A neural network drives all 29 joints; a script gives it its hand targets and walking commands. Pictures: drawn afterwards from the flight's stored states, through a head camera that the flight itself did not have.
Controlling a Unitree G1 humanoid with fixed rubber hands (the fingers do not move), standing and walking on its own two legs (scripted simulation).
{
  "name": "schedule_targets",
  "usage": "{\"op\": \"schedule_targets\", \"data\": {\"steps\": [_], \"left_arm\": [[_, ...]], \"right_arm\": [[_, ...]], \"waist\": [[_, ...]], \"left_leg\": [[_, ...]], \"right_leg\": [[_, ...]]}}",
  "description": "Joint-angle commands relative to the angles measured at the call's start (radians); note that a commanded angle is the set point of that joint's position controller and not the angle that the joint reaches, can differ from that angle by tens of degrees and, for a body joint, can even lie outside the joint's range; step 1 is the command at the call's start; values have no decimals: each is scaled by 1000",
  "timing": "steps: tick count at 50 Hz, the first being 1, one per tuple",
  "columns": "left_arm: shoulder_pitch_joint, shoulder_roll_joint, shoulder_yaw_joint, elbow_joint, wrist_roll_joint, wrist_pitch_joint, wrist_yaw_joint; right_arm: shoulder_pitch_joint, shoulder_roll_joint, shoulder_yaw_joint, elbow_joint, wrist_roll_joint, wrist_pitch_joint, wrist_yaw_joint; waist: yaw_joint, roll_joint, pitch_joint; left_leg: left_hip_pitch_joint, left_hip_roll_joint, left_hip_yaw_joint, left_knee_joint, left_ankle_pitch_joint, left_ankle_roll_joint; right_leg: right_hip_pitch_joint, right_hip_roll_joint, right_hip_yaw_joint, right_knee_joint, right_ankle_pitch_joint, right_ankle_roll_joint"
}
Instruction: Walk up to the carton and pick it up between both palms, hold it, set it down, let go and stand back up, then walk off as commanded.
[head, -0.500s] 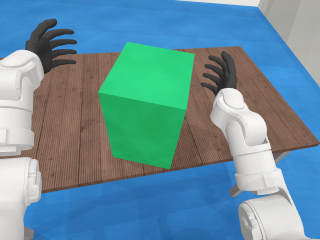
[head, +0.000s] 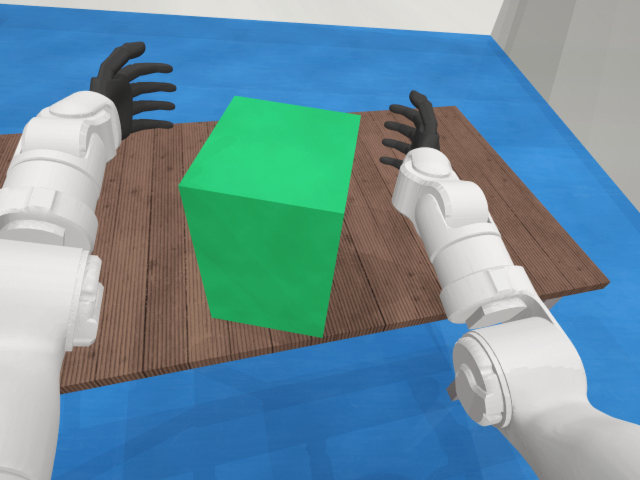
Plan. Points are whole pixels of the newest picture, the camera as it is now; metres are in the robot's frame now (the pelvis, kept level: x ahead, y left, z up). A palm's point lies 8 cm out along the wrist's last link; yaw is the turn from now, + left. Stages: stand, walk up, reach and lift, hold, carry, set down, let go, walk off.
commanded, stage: reach and lift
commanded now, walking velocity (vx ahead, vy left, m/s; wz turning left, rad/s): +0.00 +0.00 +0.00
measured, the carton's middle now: (281, 223) +0.47 +0.00 +0.05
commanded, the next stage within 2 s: none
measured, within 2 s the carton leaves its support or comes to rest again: neither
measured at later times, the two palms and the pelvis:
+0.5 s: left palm (143, 174) +0.49 +0.18 +0.13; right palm (385, 214) +0.40 -0.13 +0.12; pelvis -0.01 +0.00 -0.01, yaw +1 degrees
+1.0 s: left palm (174, 192) +0.48 +0.14 +0.11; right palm (376, 225) +0.40 -0.12 +0.10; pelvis -0.02 +0.01 -0.02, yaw +0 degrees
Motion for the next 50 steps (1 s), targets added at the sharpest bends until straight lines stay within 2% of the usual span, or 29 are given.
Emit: {"op": "schedule_targets", "data": {"steps": [1,3,4,7,8,9,12,14,18,21,22,24,25,26,27,30,34,36,37,38,39,41,42,43,45,47,48,49,50], "left_arm": [[-342,124,48,-4,53,-128,16],[-334,119,47,60,53,-175,8],[-407,113,31,1,28,-211,25],[-365,106,64,99,22,-292,39],[-414,124,62,81,43,-311,52],[-448,89,13,111,21,-329,54],[-416,84,29,180,43,-343,53],[-479,24,-19,101,29,-368,60],[-404,-26,10,125,79,-362,75],[-382,-52,10,185,94,-344,77],[-408,-58,0,177,98,-342,77],[-390,-42,35,151,107,-349,84],[-402,-41,37,137,105,-348,86],[-369,-31,73,151,112,-366,95],[-362,-59,63,101,107,-374,103],[-380,-28,123,123,115,-396,116],[-344,-54,133,131,125,-419,114],[-365,-85,103,63,118,-415,124],[-300,-104,92,119,127,-392,115],[-394,-121,57,53,112,-401,121],[-358,-82,91,89,97,-400,121],[-375,-146,58,85,98,-397,111],[-392,-142,64,47,102,-398,125],[-362,-192,47,75,112,-386,117],[-366,-189,86,123,132,-384,104],[-389,-202,104,75,173,-382,114],[-359,-182,113,102,190,-365,114],[-392,-193,149,65,211,-372,124],[-407,-184,141,38,216,-380,137]], "right_arm": [[-311,-10,0,-29,-36,-105,10],[-312,-3,-7,-34,-71,-150,3],[-362,17,-18,-69,-52,-176,12],[-351,45,-41,-34,-117,-224,20],[-375,41,-28,-33,-103,-239,23],[-375,48,-62,36,-113,-241,27],[-334,48,-84,80,-147,-277,15],[-333,78,-91,120,-152,-310,7],[-294,50,-139,238,-173,-355,24],[-308,25,-134,285,-163,-363,30],[-349,38,-128,281,-150,-374,40],[-310,26,-99,243,-122,-400,48],[-348,7,-118,224,-125,-428,39],[-326,31,-92,201,-131,-437,50],[-343,16,-100,188,-138,-466,50],[-371,14,-121,147,-166,-488,48],[-306,30,-116,219,-183,-492,52],[-290,10,-116,248,-149,-501,55],[-250,4,-137,300,-168,-495,50],[-304,-6,-145,285,-157,-498,53],[-309,2,-132,246,-156,-477,52],[-359,75,-149,201,-191,-489,47],[-370,67,-166,221,-178,-490,57],[-352,99,-168,249,-186,-492,58],[-333,134,-152,248,-196,-470,57],[-339,141,-195,248,-231,-478,46],[-324,123,-221,279,-251,-470,34],[-344,181,-205,238,-252,-464,35],[-381,170,-213,215,-246,-462,41]], "waist": [[21,122,-437],[13,98,-415],[11,142,-496],[21,68,-509],[39,96,-581],[-12,158,-544],[-22,141,-542],[-67,203,-662],[-68,300,-619],[-72,289,-568],[-46,338,-563],[-5,328,-611],[-27,330,-652],[14,287,-674],[10,306,-736],[47,256,-809],[17,170,-760],[9,257,-747],[-15,264,-662],[-39,286,-660],[3,251,-631],[-27,201,-677],[-14,243,-687],[-37,265,-645],[-20,224,-640],[-28,264,-633],[-45,234,-592],[3,243,-647],[13,240,-683]], "left_leg": [[69,-23,-29,-74,120,24],[3,-31,-10,-67,59,39],[-18,-20,-27,-61,67,41],[-79,-18,-19,-37,28,55],[-85,-16,-15,-29,57,53],[-86,-19,-21,-27,23,45],[-122,-11,-19,12,7,39],[-75,-10,-23,16,69,13],[74,-1,-32,85,219,-50],[40,-9,-25,81,217,-44],[46,-2,-36,87,230,-58],[86,6,-31,101,275,-66],[118,4,-31,119,318,-84],[67,-1,-22,130,317,-72],[104,7,-30,138,395,-84],[66,15,-26,148,400,-86],[35,9,-28,129,344,-78],[147,24,-45,144,425,-99],[145,25,-41,146,411,-107],[155,28,-64,121,369,-112],[96,29,-33,144,344,-89],[39,13,-32,127,254,-80],[42,3,-31,121,258,-91],[67,5,-35,131,261,-90],[26,-10,-24,114,184,-64],[0,-2,-38,88,127,-65],[-43,-6,-20,87,76,-58],[-55,-13,-9,75,54,-46],[-62,-7,-12,80,57,-47]], "right_leg": [[186,21,8,66,328,-32],[195,4,27,80,316,-18],[173,9,20,98,267,-27],[113,6,29,123,230,-24],[124,4,42,130,255,-25],[57,3,28,124,164,-34],[33,4,37,129,193,-31],[5,5,23,140,280,-36],[-129,24,-23,123,255,-54],[-144,24,-29,126,264,-34],[-189,19,-33,115,206,-45],[-191,27,-35,120,217,-52],[-219,39,-41,118,263,-56],[-155,38,-25,131,296,-44],[-159,50,-35,145,344,-47],[-162,67,-37,156,326,-43],[-139,74,-39,166,330,-38],[-202,84,-54,147,282,-51],[-240,89,-61,134,244,-56],[-244,86,-68,133,203,-60],[-244,78,-45,125,207,-59],[-225,64,-41,140,222,-54],[-233,60,-41,148,206,-56],[-263,55,-39,141,212,-60],[-208,41,-27,129,184,-51],[-227,36,-27,136,147,-53],[-206,32,-24,124,141,-44],[-188,24,-8,134,124,-50],[-185,29,-12,144,119,-45]]}}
